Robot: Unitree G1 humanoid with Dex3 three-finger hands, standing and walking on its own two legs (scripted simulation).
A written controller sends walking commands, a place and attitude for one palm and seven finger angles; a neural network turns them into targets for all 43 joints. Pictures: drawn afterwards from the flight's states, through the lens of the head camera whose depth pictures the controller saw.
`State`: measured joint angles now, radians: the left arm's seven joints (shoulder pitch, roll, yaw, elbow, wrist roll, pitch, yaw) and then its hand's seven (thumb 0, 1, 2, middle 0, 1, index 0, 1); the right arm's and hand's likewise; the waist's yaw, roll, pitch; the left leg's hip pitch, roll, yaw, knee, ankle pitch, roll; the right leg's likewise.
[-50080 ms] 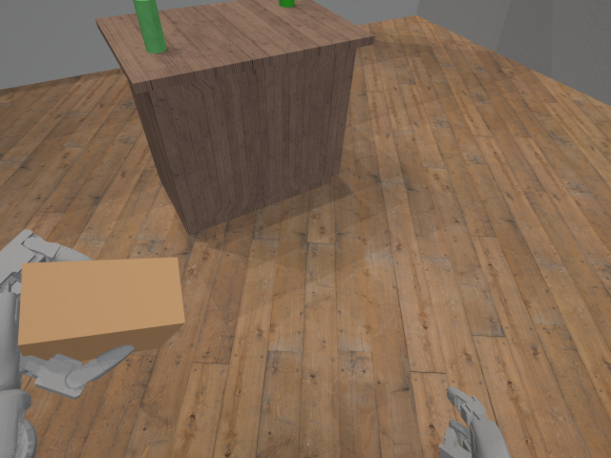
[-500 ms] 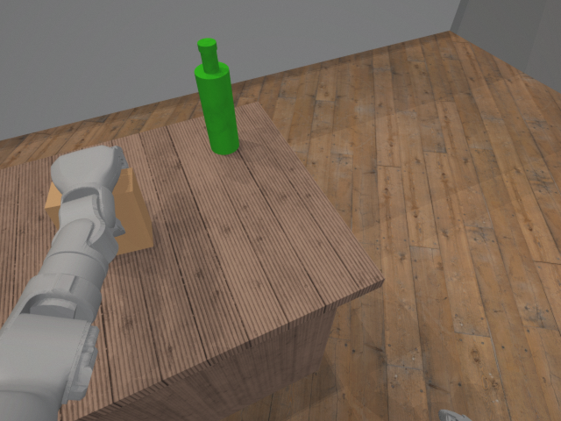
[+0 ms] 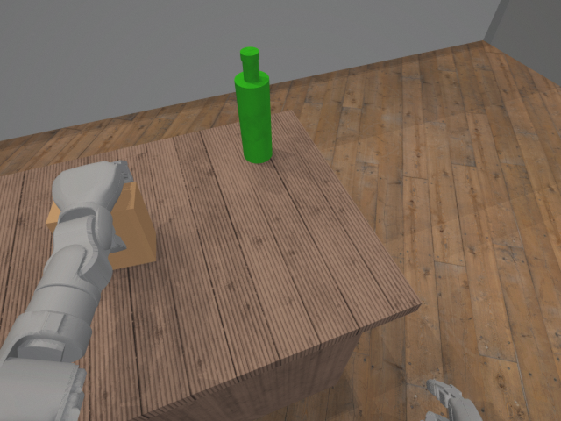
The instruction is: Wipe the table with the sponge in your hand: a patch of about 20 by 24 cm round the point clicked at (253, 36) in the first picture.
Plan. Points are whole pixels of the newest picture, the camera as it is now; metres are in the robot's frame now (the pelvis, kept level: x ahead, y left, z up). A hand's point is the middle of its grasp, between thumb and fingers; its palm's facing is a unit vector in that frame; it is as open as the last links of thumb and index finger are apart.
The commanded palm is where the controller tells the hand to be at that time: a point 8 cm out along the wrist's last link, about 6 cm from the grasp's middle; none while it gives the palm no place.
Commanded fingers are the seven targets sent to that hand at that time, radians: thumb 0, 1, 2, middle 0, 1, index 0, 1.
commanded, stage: wipe back along the first lane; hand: left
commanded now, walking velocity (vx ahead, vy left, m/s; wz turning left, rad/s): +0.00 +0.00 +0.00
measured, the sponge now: (113, 238) +0.38 +0.31 +0.02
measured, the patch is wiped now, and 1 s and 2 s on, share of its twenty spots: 0.95 0.95 0.95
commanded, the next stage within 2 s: lift the sponge slowly off the table in 1.66 s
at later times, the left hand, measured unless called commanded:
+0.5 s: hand (96, 239) +0.34 +0.30 +0.07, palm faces -0.01 -0.06 -1.00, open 10.8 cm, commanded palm +0.30 +0.29 +0.10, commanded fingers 0.00 0.10 1.30 -1.20 -1.60 -1.20 -1.60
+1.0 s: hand (95, 267) +0.29 +0.28 +0.07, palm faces +0.04 -0.08 -1.00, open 10.8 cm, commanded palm +0.25 +0.27 +0.11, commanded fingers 0.00 0.10 1.30 -1.20 -1.60 -1.20 -1.60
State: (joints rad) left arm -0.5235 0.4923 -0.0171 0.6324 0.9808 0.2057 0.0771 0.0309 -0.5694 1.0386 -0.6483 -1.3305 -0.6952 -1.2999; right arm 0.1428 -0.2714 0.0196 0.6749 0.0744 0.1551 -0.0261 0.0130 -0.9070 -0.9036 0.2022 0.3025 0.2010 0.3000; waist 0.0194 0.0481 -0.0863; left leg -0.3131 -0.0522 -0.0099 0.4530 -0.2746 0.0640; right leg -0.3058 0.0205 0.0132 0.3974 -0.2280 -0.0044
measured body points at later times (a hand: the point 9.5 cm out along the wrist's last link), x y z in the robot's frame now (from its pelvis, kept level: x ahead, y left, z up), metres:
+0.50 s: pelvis -0.01 -0.01 +0.00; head +0.01 -0.02 +0.45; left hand +0.33 +0.30 +0.13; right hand +0.17 -0.25 -0.11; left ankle -0.04 +0.07 -0.74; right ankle -0.03 -0.13 -0.74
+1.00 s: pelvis -0.01 -0.01 +0.00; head +0.00 -0.04 +0.45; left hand +0.28 +0.28 +0.13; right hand +0.20 -0.25 -0.10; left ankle -0.04 +0.07 -0.74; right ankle -0.03 -0.13 -0.74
